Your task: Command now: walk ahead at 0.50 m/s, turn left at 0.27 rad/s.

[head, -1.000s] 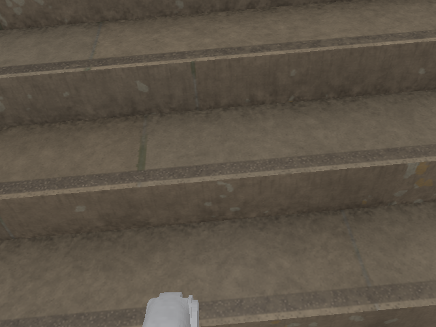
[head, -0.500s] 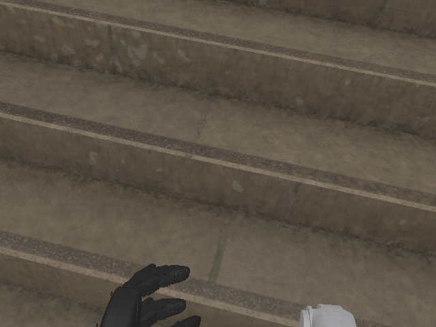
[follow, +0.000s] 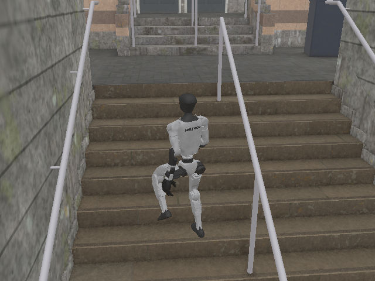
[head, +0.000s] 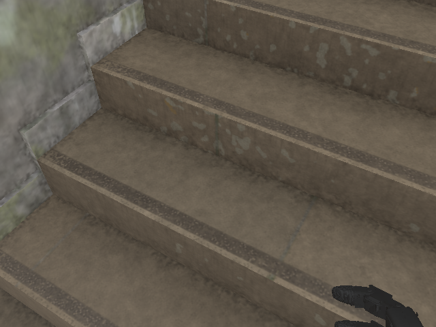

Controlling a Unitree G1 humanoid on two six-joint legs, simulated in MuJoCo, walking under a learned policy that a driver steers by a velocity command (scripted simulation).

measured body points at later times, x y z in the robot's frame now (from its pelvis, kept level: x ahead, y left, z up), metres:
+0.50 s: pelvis +0.26 +0.04 +0.03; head +0.27 +0.05 +0.48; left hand +0.53 +0.16 -0.01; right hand +0.18 -0.20 -0.11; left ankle +0.18 +0.18 -0.72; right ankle +0.35 -0.09 -0.47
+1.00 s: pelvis +0.51 -0.03 +0.21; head +0.53 -0.08 +0.66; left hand +0.51 +0.19 +0.08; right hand +0.74 -0.25 +0.20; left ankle +0.69 +0.00 -0.40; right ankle +0.35 -0.06 -0.54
